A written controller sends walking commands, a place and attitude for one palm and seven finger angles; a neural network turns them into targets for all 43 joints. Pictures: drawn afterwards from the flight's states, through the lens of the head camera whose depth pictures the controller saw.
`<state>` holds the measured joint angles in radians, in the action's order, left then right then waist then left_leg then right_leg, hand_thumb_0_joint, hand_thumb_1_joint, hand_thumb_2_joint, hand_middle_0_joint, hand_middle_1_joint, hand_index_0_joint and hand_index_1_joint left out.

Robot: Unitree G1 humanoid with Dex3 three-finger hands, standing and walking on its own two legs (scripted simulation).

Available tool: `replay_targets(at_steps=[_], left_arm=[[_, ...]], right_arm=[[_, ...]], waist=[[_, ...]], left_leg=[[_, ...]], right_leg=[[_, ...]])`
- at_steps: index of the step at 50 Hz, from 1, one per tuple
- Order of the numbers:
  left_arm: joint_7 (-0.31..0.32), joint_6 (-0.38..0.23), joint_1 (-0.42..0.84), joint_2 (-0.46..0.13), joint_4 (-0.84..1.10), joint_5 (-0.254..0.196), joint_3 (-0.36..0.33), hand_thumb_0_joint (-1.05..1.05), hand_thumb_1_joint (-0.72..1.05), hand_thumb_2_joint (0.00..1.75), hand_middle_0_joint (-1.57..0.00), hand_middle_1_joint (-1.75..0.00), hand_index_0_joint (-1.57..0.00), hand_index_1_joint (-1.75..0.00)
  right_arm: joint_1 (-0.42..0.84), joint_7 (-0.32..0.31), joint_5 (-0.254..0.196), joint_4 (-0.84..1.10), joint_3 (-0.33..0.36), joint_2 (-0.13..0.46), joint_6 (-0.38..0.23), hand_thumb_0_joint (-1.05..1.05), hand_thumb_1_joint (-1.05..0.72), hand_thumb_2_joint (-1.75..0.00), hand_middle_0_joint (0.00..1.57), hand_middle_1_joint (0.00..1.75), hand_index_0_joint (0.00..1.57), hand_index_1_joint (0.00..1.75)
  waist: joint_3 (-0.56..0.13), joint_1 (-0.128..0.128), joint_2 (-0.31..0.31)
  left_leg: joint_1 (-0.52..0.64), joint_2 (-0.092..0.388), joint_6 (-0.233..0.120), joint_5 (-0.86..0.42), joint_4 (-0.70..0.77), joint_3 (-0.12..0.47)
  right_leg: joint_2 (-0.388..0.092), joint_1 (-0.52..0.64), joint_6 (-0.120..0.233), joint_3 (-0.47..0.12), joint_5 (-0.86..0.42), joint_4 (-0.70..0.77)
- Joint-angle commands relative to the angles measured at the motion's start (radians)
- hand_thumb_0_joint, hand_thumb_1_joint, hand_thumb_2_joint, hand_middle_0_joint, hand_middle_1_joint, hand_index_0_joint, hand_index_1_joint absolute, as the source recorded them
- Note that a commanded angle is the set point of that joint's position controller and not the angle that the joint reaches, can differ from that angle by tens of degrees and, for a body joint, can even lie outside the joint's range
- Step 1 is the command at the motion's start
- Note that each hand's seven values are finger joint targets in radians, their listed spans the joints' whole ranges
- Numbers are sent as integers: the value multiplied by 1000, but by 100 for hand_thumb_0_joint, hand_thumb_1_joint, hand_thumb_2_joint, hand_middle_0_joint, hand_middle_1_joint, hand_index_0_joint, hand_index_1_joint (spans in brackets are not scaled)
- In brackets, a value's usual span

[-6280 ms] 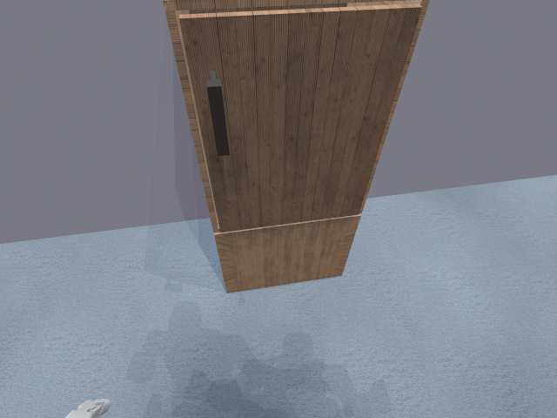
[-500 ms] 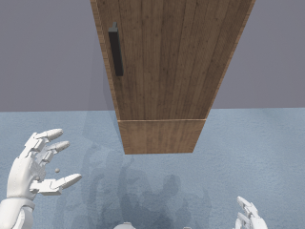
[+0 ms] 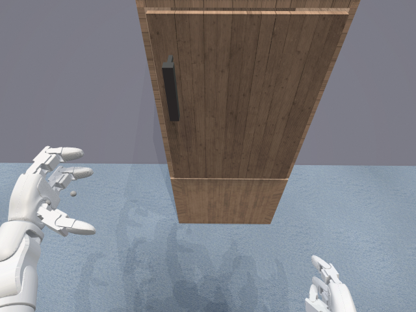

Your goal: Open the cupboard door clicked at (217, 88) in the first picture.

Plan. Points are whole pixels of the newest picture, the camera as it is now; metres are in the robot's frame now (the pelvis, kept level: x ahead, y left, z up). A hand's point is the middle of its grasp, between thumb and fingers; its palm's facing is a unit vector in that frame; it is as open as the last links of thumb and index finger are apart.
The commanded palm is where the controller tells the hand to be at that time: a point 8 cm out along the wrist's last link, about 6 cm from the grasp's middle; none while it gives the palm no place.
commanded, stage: raise the hand with hooked fingers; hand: left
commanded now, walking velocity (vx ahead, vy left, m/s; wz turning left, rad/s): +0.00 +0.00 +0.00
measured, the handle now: (172, 89) +0.60 +0.15 +0.11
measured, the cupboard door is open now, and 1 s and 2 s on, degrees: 0 0 0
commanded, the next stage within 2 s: move the hooked fingers beside the handle in 0.66 s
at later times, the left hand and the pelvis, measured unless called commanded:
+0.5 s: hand (82, 176) +0.30 +0.26 +0.12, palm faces +0.12 -0.99 -0.01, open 14.0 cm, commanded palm +0.27 +0.30 +0.13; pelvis +0.00 -0.01 +0.01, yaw -1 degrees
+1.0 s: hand (88, 165) +0.33 +0.26 +0.12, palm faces +0.09 -1.00 +0.01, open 14.0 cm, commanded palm +0.30 +0.30 +0.12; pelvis +0.00 +0.00 +0.01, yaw -1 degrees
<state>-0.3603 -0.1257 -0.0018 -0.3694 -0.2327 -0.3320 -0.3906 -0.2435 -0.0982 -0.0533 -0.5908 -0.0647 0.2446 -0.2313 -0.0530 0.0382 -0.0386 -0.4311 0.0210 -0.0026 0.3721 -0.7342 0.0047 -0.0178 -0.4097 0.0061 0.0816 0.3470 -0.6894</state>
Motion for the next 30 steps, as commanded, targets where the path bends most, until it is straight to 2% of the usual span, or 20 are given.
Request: replay_targets(at_steps=[1, 2, 4, 6, 7, 10, 11, 14, 16, 17, 20, 21, 25, 26, 29, 30], left_arm=[[-24, -42, 283, -264, 171, -32, -116, 0, -50, 30, -30, -120, -30, -120], [-30, -38, 308, -277, 176, -30, -120, 0, -50, 30, -30, -120, -30, -120], [-32, -31, 333, -280, 161, -25, -121, 0, -50, 30, -30, -120, -30, -120], [-37, -24, 362, -313, 157, -26, -139, 0, -50, 30, -30, -120, -30, -120], [-37, -16, 370, -323, 135, -27, -153, 0, -50, 30, -30, -120, -30, -120], [-45, 5, 337, -282, 79, -30, -128, 0, -50, 30, -30, -120, -30, -120], [-52, 12, 319, -282, 59, -37, -132, 0, -50, 30, -30, -120, -30, -120], [-54, 21, 318, -277, 62, -34, -127, 0, -50, 30, -30, -120, -30, -120], [-43, 15, 338, -294, 90, -31, -136, 0, -50, 30, -30, -120, -30, -120], [-35, 6, 355, -308, 117, -26, -148, 0, -50, 30, -30, -120, -30, -120], [-12, -17, 356, -309, 136, -16, -158, 0, -50, 30, -30, -120, -30, -120], [-7, -24, 368, -318, 151, -15, -159, 0, -50, 30, -30, -120, -30, -120], [-13, -26, 384, -293, 117, -12, -137, 0, -50, 30, -30, -120, -30, -120], [-17, -26, 392, -298, 123, -16, -136, 0, -50, 30, -30, -120, -30, -120], [-26, -23, 393, -295, 129, -10, -129, 0, -50, 30, -30, -120, -30, -120], [-25, -24, 384, -298, 130, -13, -137, 0, -50, 30, -30, -120, -30, -120]], right_arm=[[66, -21, -1, 136, 58, 148, -51, 0, -90, -90, 20, 30, 20, 30], [67, -22, -4, 136, 58, 148, -49, 0, -90, -90, 20, 30, 20, 30], [65, -23, -6, 136, 59, 145, -48, 0, -90, -90, 20, 30, 20, 30], [65, -24, -3, 135, 57, 149, -48, 0, -90, -90, 20, 30, 20, 30], [62, -24, -5, 135, 57, 149, -45, 0, -90, -90, 20, 30, 20, 30], [57, -21, -9, 136, 62, 148, -40, 0, -90, -90, 20, 30, 20, 30], [60, -16, -7, 140, 62, 151, -38, 0, -90, -90, 20, 30, 20, 30], [55, -11, -11, 148, 68, 154, -29, 0, -90, -90, 20, 30, 20, 30], [60, -9, -8, 154, 68, 153, -24, 0, -90, -90, 20, 30, 20, 30], [62, -8, -6, 157, 67, 151, -23, 0, -90, -90, 20, 30, 20, 30], [59, -9, -4, 158, 67, 145, -22, 0, -90, -90, 20, 30, 20, 30], [60, -11, -2, 155, 67, 147, -21, 0, -90, -90, 20, 30, 20, 30], [61, -20, -6, 145, 63, 143, -22, 0, -90, -90, 20, 30, 20, 30], [63, -21, -3, 147, 62, 145, -23, 0, -90, -90, 20, 30, 20, 30], [66, -25, -6, 147, 60, 142, -26, 0, -90, -90, 20, 30, 20, 30], [65, -26, -5, 147, 61, 141, -28, 0, -90, -90, 20, 30, 20, 30]], waist=[[-187, -10, -21], [-199, -13, -45], [-200, -12, -44], [-209, -5, -53], [-215, -5, -33], [-191, -3, -19], [-179, 6, 4], [-180, 1, 21], [-178, 5, 21], [-197, 7, -19], [-210, 5, -27], [-206, 4, -10], [-180, -9, -34], [-179, -8, -4], [-192, -8, -57], [-208, -6, -42]], left_leg=[[114, -24, -16, -251, 135, 22], [121, -25, -17, -254, 138, 16], [134, -25, -17, -262, 147, 17], [146, -27, -19, -290, 149, 15], [146, -26, -19, -294, 155, 14], [140, -27, -19, -288, 163, 6], [130, -28, -22, -294, 157, 2], [121, -31, -23, -282, 157, -8], [114, -31, -24, -269, 155, -10], [124, -31, -23, -276, 159, -9], [136, -32, -23, -267, 162, -13], [131, -30, -25, -267, 160, -14], [131, -30, -25, -226, 168, -14], [120, -30, -26, -224, 165, -12], [139, -31, -24, -230, 169, -10], [145, -30, -25, -247, 166, -9]], right_leg=[[33, 109, 19, -29, -244, 108], [29, 117, 18, -34, -252, 113], [27, 122, 17, -31, -258, 120], [28, 149, 19, -37, -294, 122], [26, 156, 17, -38, -305, 126], [23, 148, 13, -35, -307, 135], [23, 159, 14, -43, -327, 135], [19, 153, 7, -48, -326, 138], [18, 161, 9, -58, -305, 140], [17, 164, 11, -58, -310, 138], [20, 164, 9, -59, -298, 140], [20, 175, 9, -64, -294, 140], [20, 148, 7, -67, -254, 153], [20, 160, 7, -72, -249, 154], [19, 153, 9, -65, -255, 152], [20, 165, 8, -65, -278, 149]])
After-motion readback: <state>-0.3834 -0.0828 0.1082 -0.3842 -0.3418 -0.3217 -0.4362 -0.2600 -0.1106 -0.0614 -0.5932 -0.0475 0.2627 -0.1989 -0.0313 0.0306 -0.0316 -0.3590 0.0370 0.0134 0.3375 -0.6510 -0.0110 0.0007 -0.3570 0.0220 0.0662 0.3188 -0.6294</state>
